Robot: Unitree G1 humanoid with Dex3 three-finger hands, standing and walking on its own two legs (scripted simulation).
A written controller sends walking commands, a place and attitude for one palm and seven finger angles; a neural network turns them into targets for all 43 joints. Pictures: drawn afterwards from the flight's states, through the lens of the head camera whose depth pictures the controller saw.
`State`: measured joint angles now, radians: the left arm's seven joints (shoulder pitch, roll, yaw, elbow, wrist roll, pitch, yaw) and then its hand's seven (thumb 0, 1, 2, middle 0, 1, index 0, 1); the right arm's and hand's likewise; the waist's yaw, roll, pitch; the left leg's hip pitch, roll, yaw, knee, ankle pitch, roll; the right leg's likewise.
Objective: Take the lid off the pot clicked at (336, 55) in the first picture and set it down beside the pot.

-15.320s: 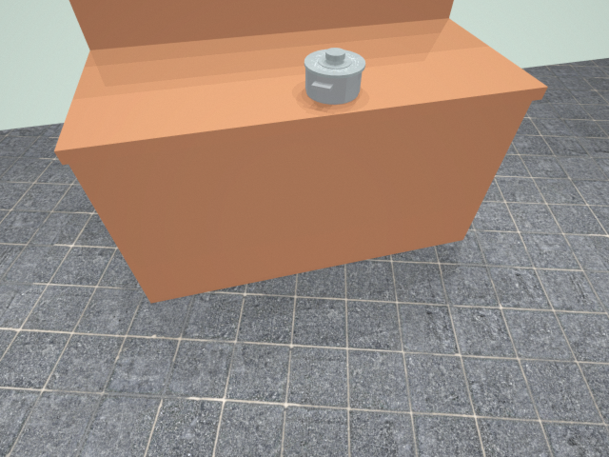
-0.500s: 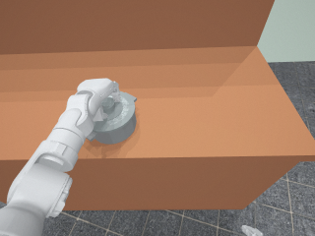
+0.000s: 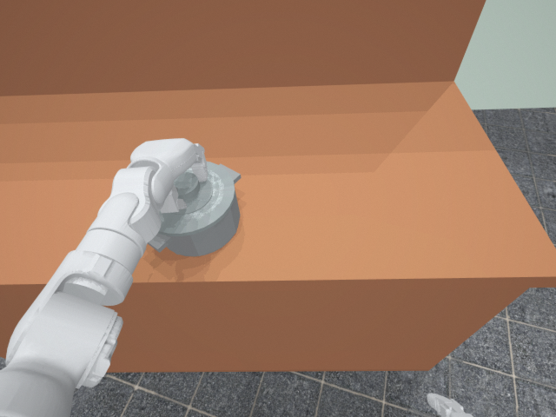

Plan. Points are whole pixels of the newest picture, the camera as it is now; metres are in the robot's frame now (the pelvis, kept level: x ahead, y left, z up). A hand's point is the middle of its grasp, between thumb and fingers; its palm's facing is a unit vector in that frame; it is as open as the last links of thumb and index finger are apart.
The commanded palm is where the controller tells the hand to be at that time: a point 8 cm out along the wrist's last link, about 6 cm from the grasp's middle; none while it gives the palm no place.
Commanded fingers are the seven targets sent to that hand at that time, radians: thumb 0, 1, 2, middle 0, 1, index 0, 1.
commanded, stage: close the fingers and squeeze the knob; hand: left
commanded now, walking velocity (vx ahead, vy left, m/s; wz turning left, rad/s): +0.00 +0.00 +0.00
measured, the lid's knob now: (183, 186) +0.47 +0.16 +0.07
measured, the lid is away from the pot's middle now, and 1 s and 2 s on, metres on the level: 0.00 0.01 0.02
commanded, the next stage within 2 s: lift the lid straight up in 0.48 s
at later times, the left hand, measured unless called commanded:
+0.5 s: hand (174, 192) +0.43 +0.16 +0.09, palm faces -0.32 -0.05 -0.95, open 8.4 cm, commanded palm +0.42 +0.16 +0.15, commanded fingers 0.00 0.56 1.03 -0.81 -1.03 -0.77 -0.99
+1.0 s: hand (169, 182) +0.44 +0.16 +0.11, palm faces -0.32 -0.04 -0.95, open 8.4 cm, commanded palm +0.43 +0.16 +0.18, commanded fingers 0.00 0.59 1.04 -0.81 -1.03 -0.77 -1.00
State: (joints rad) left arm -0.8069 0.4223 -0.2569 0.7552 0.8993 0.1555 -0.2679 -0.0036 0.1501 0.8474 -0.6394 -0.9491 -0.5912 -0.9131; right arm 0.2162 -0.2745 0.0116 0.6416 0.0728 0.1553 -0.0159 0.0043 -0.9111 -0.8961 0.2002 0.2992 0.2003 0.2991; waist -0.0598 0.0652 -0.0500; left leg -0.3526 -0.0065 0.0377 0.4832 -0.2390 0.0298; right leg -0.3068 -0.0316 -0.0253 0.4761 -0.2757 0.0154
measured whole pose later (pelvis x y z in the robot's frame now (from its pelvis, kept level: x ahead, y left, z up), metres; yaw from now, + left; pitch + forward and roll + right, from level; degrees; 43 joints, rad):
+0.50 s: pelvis +0.00 +0.00 +0.00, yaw +0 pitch +6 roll +0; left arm -0.78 0.42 -0.26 0.72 0.90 0.16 -0.26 0.00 0.17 0.86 -0.62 -0.94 -0.58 -0.89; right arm 0.21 -0.27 0.02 0.64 0.07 0.16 -0.01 0.00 -0.91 -0.90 0.20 0.30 0.20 0.30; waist -0.06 0.07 -0.05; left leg -0.35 -0.01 0.04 0.48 -0.24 0.03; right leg -0.30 -0.03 -0.03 0.48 -0.27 0.02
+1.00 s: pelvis +0.00 +0.00 +0.00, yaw +1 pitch +5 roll +0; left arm -0.84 0.43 -0.28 0.73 0.89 0.19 -0.31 0.00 0.17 0.85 -0.63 -0.93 -0.59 -0.89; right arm 0.22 -0.27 0.02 0.66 0.07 0.13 -0.03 0.00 -0.91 -0.90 0.20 0.30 0.20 0.30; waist -0.06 0.07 -0.04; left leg -0.33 -0.01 0.03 0.46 -0.23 0.03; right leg -0.28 -0.04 -0.03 0.46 -0.27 0.02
